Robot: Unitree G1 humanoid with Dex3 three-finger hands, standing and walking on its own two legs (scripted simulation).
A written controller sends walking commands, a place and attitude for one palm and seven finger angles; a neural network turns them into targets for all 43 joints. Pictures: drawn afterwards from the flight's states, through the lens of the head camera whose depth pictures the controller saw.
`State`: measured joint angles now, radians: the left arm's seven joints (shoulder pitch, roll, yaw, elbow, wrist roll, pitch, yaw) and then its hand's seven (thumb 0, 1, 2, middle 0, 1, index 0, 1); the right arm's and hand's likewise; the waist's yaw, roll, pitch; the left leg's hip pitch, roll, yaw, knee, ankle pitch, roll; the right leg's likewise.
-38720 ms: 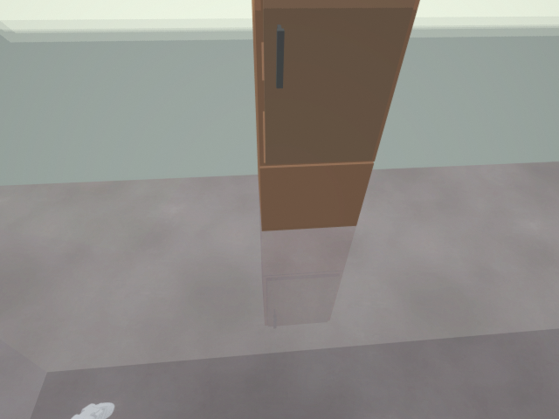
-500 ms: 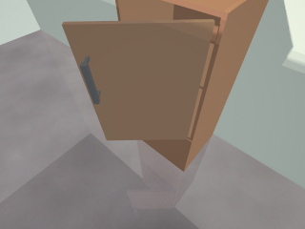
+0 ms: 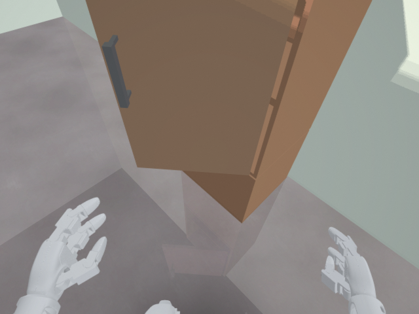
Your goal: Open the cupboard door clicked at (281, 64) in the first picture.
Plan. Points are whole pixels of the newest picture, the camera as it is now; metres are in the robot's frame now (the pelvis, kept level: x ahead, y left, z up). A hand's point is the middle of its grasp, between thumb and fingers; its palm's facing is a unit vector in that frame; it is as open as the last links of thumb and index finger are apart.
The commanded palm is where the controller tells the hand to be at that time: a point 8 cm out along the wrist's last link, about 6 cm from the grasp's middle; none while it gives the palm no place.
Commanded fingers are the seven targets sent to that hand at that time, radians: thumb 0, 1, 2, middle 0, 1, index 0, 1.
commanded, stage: raise the hand with hooked fingers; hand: left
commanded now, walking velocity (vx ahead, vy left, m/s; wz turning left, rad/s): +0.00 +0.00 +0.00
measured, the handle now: (119, 73) +0.60 +0.26 +0.12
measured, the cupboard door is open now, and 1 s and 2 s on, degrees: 41 41 41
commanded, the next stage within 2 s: move the hooked fingers beside the handle in 1.72 s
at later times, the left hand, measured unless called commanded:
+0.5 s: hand (59, 222) +0.25 +0.27 +0.07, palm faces +0.06 -1.00 -0.05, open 11.3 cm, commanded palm +0.21 +0.31 +0.07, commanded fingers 0.00 -0.15 0.45 -0.28 -0.98 -0.28 -0.98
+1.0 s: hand (24, 192) +0.27 +0.32 +0.11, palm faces +0.04 -1.00 -0.03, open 13.8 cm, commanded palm +0.25 +0.37 +0.12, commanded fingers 0.00 -0.50 0.30 -0.30 -1.20 -0.30 -1.20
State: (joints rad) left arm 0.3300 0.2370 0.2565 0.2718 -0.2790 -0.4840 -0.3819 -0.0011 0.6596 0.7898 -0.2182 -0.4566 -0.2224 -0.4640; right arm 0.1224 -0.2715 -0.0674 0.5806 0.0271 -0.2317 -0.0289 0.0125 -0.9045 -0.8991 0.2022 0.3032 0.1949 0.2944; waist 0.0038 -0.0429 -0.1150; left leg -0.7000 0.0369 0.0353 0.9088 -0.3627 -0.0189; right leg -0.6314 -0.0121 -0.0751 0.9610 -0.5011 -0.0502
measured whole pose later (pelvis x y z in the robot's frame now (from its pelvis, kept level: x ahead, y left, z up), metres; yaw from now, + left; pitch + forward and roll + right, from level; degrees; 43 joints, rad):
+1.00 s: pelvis +0.00 +0.06 +0.02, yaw +0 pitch +5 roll -3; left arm 0.02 0.39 0.36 0.24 -0.32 -0.11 -0.42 -0.01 -0.45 0.32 -0.30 -1.17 -0.30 -1.17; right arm 0.23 -0.24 0.07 0.55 0.05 -0.22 -0.09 0.01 -0.90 -0.90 0.21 0.30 0.20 0.30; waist 0.03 0.02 -0.07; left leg -0.54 0.00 0.04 0.79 -0.34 0.06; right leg -0.42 -0.03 -0.07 0.73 -0.39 0.02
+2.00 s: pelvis -0.01 +0.01 +0.03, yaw +0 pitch +3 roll -1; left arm -0.20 0.44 0.44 0.52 -0.33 -0.16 -0.47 -0.02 -0.50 0.30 -0.30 -1.20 -0.31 -1.20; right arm 0.26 -0.28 0.05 0.62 0.06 -0.20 -0.11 0.02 -0.90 -0.90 0.20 0.30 0.20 0.30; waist 0.01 0.03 -0.03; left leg -0.49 0.05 0.02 0.71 -0.29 -0.01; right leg -0.39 0.01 -0.08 0.70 -0.37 -0.03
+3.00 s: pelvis +0.00 +0.04 +0.02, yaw -2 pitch +14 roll -2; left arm -0.83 0.71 0.52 1.19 -0.16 -0.30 -0.47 -0.02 -0.50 0.30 -0.30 -1.20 -0.30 -1.20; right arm 0.39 -0.30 0.05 0.64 0.03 0.00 -0.08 0.01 -0.90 -0.90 0.21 0.30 0.20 0.30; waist -0.13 0.00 -0.07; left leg -0.74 0.06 0.05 0.84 -0.34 0.03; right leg -0.64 0.02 -0.05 0.78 -0.39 0.00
